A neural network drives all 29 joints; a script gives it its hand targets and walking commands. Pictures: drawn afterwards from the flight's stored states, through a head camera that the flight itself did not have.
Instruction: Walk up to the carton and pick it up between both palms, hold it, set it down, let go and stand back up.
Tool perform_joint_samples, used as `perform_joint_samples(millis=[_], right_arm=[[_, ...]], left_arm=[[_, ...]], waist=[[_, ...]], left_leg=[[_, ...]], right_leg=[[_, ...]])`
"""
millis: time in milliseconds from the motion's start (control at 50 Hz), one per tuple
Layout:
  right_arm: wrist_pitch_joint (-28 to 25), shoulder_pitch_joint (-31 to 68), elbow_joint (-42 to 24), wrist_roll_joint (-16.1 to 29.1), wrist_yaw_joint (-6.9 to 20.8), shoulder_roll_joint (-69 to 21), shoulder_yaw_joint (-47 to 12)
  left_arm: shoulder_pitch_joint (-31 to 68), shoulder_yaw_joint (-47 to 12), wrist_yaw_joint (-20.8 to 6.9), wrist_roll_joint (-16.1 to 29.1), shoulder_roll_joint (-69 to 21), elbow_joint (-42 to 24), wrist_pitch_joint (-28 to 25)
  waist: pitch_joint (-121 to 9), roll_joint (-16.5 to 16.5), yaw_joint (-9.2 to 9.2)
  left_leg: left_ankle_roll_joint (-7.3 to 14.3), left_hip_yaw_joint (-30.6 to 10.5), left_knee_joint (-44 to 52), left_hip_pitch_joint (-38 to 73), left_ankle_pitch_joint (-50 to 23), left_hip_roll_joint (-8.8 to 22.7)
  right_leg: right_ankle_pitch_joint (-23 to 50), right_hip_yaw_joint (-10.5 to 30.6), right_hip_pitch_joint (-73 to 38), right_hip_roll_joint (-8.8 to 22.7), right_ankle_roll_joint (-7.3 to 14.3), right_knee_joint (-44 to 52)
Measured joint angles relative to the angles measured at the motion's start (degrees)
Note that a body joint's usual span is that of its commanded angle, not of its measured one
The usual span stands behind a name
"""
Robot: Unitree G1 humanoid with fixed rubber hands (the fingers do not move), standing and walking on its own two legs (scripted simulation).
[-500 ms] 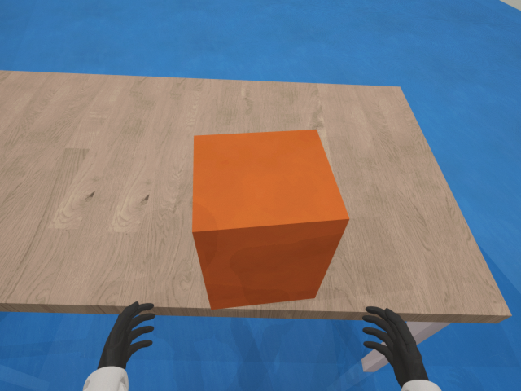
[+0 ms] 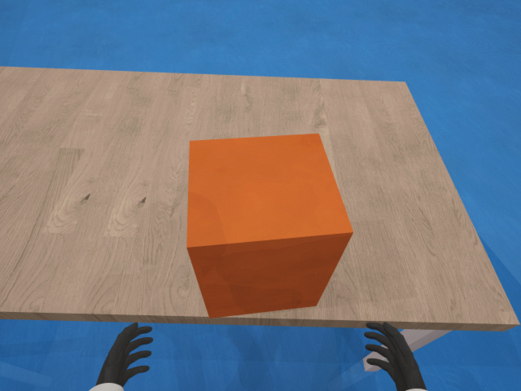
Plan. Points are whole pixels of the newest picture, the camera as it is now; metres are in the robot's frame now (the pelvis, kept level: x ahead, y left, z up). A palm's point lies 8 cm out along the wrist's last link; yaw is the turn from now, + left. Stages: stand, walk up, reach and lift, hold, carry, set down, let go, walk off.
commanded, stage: set down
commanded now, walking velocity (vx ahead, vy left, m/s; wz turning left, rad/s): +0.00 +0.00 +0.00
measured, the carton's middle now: (260, 232) +0.34 +0.03 +0.03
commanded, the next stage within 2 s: let go in 0.34 s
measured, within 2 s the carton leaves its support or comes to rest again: neither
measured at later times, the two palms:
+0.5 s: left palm (117, 379) +0.14 +0.23 -0.08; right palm (415, 380) +0.16 -0.22 -0.08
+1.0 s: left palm out of the picture +0.12 +0.25 -0.10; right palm out of the picture +0.15 -0.25 -0.09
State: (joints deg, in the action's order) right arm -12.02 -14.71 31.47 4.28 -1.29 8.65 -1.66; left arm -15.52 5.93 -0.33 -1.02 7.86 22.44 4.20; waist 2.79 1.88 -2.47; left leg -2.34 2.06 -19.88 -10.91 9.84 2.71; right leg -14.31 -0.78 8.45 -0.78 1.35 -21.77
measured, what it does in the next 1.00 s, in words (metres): stands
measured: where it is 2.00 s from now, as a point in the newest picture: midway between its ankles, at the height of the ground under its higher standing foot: outside the picture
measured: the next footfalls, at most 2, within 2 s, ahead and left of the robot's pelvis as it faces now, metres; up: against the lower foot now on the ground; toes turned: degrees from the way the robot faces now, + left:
none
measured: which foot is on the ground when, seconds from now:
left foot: down 0.00-1.00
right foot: down 0.00-1.00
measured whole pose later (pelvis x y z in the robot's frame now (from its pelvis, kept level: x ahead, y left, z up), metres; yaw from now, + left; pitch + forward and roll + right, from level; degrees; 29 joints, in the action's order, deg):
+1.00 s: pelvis +0.01 +0.00 +0.00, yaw +0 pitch +1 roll +0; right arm -6.2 -11.1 43.0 1.1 -0.5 14.1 0.4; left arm -15.2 6.0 0.1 -1.0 11.6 35.3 0.6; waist 1.6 1.9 -2.5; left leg -2.3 2.1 -21.3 -10.9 11.5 2.9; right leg -15.4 -0.8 7.9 -0.9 1.3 -22.0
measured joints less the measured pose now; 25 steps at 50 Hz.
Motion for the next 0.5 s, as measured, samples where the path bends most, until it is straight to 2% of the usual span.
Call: perform_joint_samples(millis=[320,500], right_arm=[[-4.0,1.8,7.8,-0.4,0.0,0.4,1.0],[-4.7,2.7,9.7,-0.4,0.0,1.6,1.8]], left_arm=[[0.0,0.0,-0.9,0.0,0.1,2.5,-0.2],[0.0,0.0,-0.9,0.0,0.3,2.4,-0.6]], waist=[[0.0,0.0,0.00],[0.0,0.0,0.00]], left_leg=[[0.0,0.0,0.0,0.0,0.9,0.0],[0.0,0.0,0.0,0.0,0.9,0.0]], right_leg=[[-0.9,0.0,0.0,0.0,0.0,0.0],[-0.8,0.0,0.0,0.0,0.0,0.0]])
